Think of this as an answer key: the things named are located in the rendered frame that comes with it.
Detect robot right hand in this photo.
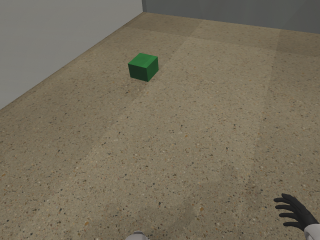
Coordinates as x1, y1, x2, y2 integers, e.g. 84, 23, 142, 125
273, 193, 319, 232

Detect right robot forearm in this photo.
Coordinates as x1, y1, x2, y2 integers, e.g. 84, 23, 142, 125
304, 224, 320, 240

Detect carton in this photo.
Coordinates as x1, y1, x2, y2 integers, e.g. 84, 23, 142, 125
128, 53, 159, 82

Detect robot left shin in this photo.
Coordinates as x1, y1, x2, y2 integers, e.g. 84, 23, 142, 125
133, 231, 145, 236

